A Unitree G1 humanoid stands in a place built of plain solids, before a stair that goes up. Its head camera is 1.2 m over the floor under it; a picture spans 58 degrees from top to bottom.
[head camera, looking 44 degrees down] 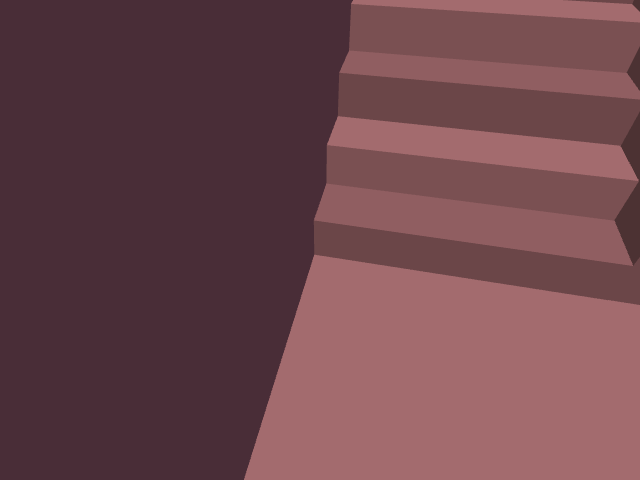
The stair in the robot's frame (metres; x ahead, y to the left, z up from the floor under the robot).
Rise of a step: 0.17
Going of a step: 0.22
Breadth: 1.10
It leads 12 degrees to the right of straight ahead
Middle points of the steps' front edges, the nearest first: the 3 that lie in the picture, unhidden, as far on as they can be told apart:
1.05 -0.47 0.18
1.27 -0.51 0.35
1.49 -0.56 0.53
